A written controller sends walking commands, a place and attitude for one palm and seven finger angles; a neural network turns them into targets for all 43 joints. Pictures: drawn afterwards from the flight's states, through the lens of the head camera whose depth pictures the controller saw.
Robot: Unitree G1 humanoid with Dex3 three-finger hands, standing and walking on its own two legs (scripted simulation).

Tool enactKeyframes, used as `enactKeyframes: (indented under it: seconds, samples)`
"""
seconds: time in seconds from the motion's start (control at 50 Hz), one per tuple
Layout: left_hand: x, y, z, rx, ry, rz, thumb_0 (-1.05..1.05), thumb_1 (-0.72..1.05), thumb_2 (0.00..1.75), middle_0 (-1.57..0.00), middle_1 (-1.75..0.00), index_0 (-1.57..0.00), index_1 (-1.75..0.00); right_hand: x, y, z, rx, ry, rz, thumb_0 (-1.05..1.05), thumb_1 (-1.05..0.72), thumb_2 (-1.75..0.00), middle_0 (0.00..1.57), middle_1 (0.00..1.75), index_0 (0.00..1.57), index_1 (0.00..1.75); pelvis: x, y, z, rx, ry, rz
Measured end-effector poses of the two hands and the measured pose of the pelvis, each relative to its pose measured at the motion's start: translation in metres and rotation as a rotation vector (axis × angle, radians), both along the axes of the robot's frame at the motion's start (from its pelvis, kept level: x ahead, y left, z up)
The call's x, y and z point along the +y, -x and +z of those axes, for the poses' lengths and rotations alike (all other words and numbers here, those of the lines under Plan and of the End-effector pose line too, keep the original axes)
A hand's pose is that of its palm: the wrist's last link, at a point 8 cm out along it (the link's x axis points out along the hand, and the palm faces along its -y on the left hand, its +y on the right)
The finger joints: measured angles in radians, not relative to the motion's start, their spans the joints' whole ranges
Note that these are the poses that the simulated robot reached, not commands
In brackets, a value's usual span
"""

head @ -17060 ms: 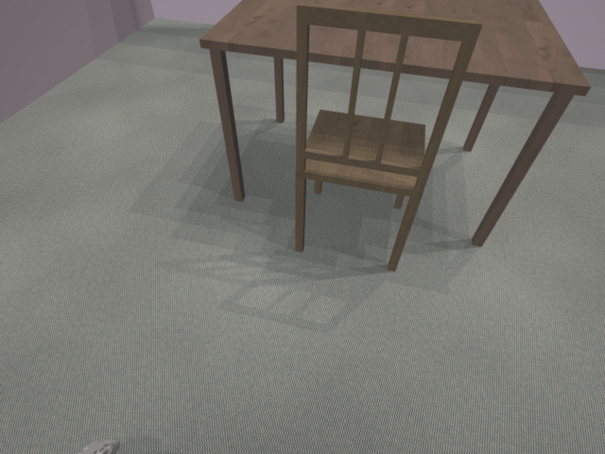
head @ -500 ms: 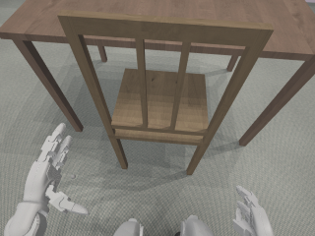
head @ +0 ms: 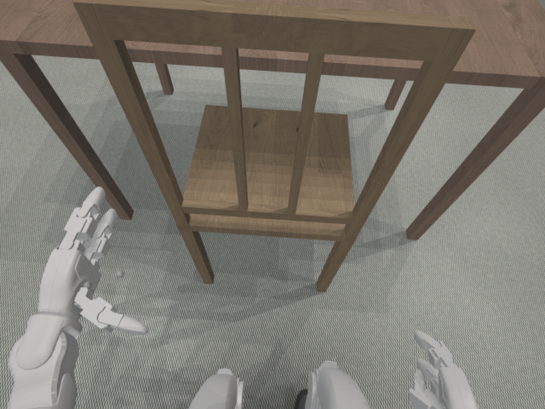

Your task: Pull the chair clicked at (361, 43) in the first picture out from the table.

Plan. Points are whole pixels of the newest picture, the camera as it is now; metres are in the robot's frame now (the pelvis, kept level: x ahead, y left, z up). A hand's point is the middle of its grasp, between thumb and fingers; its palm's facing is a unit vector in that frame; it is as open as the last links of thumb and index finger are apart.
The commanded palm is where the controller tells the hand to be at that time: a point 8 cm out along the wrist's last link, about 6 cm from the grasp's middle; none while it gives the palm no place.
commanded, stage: aim the fingers beside a spindle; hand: left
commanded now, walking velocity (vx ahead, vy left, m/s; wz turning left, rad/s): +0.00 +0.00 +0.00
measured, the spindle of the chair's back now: (238, 149) +0.51 +0.08 +0.03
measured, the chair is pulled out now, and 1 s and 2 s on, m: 0.00 0.00 0.00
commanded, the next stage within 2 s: push the fingers through the gap in 1.50 s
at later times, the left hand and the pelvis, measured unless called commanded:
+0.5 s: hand (139, 248) +0.33 +0.21 +0.01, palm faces -0.03 -1.00 -0.04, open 16.9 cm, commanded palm +0.32 +0.26 +0.01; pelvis -0.01 +0.02 -0.01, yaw +0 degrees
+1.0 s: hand (155, 224) +0.38 +0.20 -0.01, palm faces -0.02 -1.00 -0.05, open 16.9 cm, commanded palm +0.35 +0.25 -0.01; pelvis -0.01 +0.01 -0.03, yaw -1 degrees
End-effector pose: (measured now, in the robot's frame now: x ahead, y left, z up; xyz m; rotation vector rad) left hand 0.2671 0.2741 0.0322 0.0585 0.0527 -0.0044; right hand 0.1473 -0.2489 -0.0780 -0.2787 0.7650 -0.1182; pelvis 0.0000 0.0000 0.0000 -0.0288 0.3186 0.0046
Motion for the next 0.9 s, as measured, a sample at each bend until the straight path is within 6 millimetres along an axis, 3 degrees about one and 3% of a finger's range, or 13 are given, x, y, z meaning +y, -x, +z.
enactKeyframes:
  seconds: [0.5, 0.9]
  samples:
    - [-0.008, -0.047, -0.022, -0.019, 0.017, -0.029, -0.01, -0.5, 0.3, -0.06, -0.08, -0.06, -0.08, 0.018, 0.017, -0.025, 0.088, -0.009, 0.004, 0.01, -0.9, -0.9, 0.2, 0.3, 0.2, 0.3, 0.015, 0.009, -0.015, 0.049, 0.007, -0.004]
    - [-0.015, -0.089, -0.039, -0.027, 0.007, -0.016, -0.01, -0.5, 0.3, -0.06, -0.08, -0.06, -0.08, 0.001, 0.046, -0.045, 0.216, 0.01, -0.045, 0.01, -0.9, -0.9, 0.2, 0.3, 0.2, 0.3, 0.01, 0.011, -0.026, 0.091, 0.005, -0.013]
